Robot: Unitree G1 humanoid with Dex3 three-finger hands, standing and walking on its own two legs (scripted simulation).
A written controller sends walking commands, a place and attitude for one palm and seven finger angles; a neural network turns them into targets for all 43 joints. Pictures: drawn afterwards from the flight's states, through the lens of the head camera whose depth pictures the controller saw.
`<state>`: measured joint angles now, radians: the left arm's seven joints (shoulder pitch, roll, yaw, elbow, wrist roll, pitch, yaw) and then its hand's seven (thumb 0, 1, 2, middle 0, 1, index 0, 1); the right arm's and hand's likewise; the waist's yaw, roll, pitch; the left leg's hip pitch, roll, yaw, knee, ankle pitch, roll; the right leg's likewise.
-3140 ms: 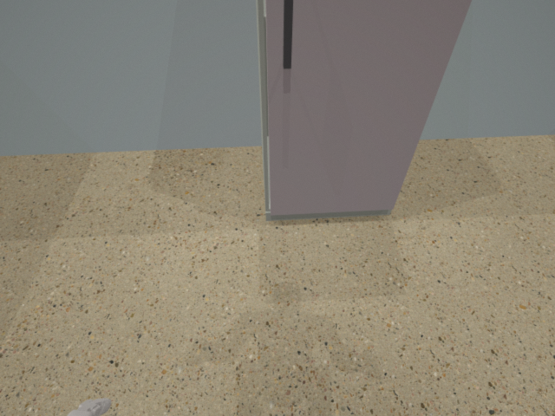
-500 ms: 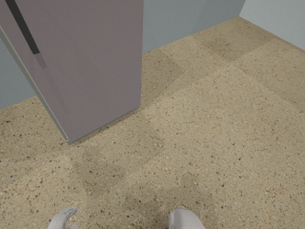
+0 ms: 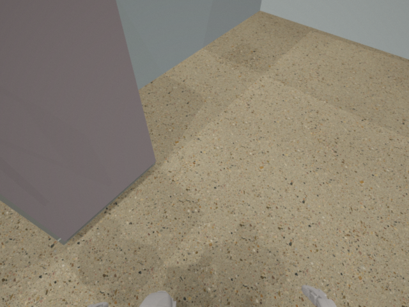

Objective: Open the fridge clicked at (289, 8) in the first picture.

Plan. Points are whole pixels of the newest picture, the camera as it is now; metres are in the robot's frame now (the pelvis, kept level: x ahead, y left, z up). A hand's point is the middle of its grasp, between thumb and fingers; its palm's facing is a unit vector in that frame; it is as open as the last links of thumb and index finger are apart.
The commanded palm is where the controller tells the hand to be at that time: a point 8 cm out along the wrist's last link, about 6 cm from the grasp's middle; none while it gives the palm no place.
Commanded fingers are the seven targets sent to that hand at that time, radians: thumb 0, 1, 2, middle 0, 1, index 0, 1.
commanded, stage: walk to a spot facing it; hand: left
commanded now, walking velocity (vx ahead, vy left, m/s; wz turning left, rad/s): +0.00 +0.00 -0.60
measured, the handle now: out of the picture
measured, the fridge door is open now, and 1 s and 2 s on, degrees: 0 0 0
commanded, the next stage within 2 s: turn to face it in 1.50 s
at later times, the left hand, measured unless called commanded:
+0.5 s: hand (122, 304) +0.14 +0.19 -0.16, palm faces -0.30 -0.93 -0.22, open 7.4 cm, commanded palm none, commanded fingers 0.00 0.90 0.90 -0.20 -0.30 -0.20 -0.30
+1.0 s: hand (146, 296) +0.16 +0.14 -0.16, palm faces -0.46 -0.87 -0.19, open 7.3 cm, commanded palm none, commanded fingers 0.00 0.90 0.90 -0.20 -0.30 -0.20 -0.30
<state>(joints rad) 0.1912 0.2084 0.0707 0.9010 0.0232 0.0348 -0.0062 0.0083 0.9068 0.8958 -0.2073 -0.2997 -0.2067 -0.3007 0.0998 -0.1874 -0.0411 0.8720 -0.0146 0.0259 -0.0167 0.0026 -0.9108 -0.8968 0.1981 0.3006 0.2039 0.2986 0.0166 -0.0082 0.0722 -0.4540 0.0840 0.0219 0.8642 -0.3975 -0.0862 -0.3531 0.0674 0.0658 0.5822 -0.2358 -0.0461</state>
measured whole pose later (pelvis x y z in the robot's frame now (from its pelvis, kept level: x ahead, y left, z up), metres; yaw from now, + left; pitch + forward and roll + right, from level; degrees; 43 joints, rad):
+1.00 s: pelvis +0.04 -0.01 +0.01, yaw -33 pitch +0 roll -1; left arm 0.33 0.19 0.06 0.98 0.02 -0.02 -0.02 0.01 0.91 0.90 -0.21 -0.30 -0.21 -0.30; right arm 0.17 -0.23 -0.07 0.92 -0.03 0.02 0.02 0.01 -0.91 -0.90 0.20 0.30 0.20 0.30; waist 0.03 0.00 0.02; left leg -0.46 0.08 0.04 0.80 -0.32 -0.08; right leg -0.13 0.07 0.08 0.42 -0.28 -0.04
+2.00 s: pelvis +0.18 -0.09 +0.00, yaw -50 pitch -1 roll -1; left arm 0.12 0.13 0.04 0.95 0.02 0.00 0.02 -0.01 0.92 0.90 -0.21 -0.30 -0.21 -0.30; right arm 0.24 -0.16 -0.06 1.01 -0.02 0.06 0.00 0.01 -0.93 -0.90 0.20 0.30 0.20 0.30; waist -0.03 0.00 0.06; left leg -0.39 0.08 0.10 0.85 -0.43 -0.06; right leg -0.23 -0.06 -0.24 0.57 -0.31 -0.04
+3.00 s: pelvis +0.12 -0.10 +0.01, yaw -14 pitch -1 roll +2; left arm 0.26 0.19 0.04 0.91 0.03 0.01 0.02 0.01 0.91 0.90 -0.21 -0.30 -0.21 -0.30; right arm 0.15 -0.27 -0.09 0.95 -0.02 0.10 0.04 0.01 -0.91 -0.90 0.20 0.30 0.20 0.30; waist 0.01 0.00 0.10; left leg -0.40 0.05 0.05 0.89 -0.43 -0.08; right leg -0.20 -0.15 -0.24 0.54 -0.32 0.00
